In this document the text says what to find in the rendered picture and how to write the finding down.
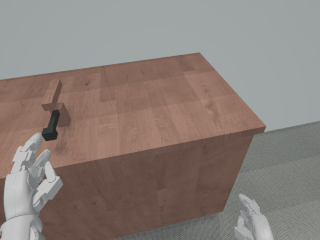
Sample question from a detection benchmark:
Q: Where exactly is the left robot forearm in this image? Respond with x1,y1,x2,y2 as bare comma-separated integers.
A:
0,213,46,240

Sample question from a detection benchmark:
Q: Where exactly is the counter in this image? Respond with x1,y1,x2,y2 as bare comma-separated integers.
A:
0,52,266,240

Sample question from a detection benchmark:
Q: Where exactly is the robot left hand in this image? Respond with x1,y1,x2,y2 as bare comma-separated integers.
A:
3,132,63,221

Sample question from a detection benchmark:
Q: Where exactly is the robot right hand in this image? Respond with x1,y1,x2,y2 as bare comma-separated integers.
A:
234,193,274,240

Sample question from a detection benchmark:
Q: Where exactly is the tap lever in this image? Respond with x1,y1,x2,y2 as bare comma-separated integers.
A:
41,110,60,141

